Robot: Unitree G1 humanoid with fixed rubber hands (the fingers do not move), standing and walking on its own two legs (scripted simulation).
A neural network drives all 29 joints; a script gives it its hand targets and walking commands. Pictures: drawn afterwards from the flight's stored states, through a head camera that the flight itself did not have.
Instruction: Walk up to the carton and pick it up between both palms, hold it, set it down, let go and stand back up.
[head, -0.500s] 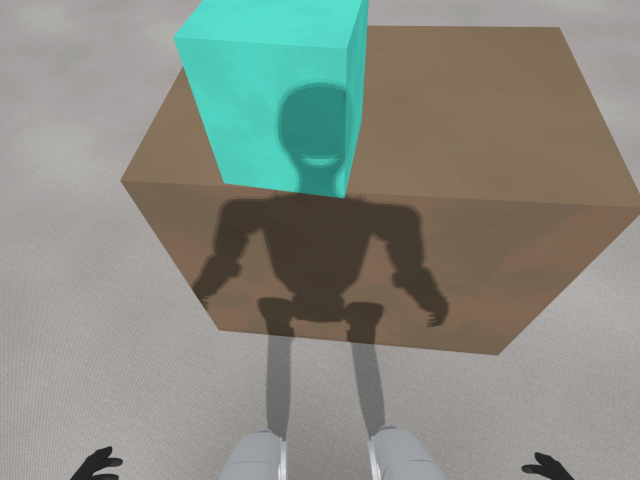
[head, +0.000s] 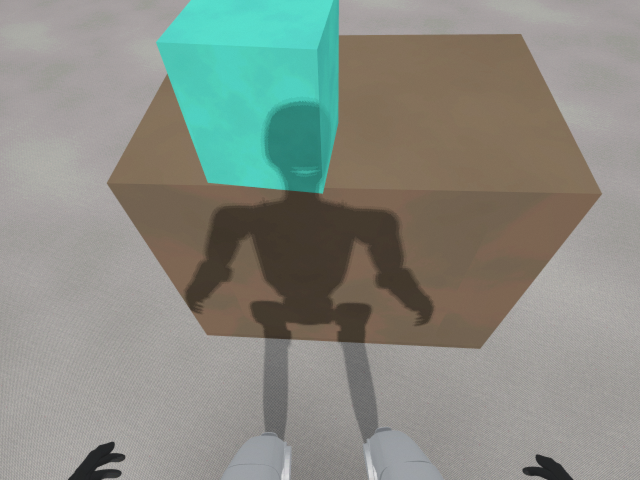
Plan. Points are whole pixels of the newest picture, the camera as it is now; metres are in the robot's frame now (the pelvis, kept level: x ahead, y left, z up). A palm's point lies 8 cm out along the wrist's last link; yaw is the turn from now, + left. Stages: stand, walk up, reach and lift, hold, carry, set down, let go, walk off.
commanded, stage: walk up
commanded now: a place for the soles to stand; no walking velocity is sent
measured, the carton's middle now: (267, 91) +0.68 +0.10 +0.10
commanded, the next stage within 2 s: none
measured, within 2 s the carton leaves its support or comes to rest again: neither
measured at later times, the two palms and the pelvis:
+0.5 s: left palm out of the picture +0.09 +0.31 -0.09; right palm out of the picture +0.07 -0.30 -0.11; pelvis -0.02 +0.00 +0.00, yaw -1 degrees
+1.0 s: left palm out of the picture +0.07 +0.32 -0.09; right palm out of the picture +0.06 -0.30 -0.11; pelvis -0.02 +0.00 +0.01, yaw -1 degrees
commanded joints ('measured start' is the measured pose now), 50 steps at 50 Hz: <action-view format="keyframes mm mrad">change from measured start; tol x32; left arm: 1 -23 224 79 -66 11 -5 20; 50 -47 268 76 -87 17 -25 4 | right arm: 1 -26 -354 -123 -48 -19 -33 -18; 50 65 -252 -115 -11 1 -15 -3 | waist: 1 -13 124 -251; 8 50 -247 -251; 18 -53 117 -259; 50 -26 -122 -263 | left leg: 1 46 351 -545 -631 -246 300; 9 -193 -11 -78 57 -157 51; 15 188 20 -49 -238 58 75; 19 86 356 -575 -643 -170 290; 27 -112 -20 -55 38 -150 58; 36 43 322 -517 -673 -329 258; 44 -123 -27 -45 -12 -150 61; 50 191 5 -24 -259 50 79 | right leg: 1 -79 27 -28 42 -74 -35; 5 137 -7 0 -163 -8 -65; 9 142 -299 730 -689 -152 -207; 21 26 -15 -56 -31 -59 -34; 27 76 -291 679 -695 -249 -233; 37 -72 -12 -39 11 -87 -36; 44 93 -288 666 -680 -186 -235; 50 -72 -207 390 -501 142 -162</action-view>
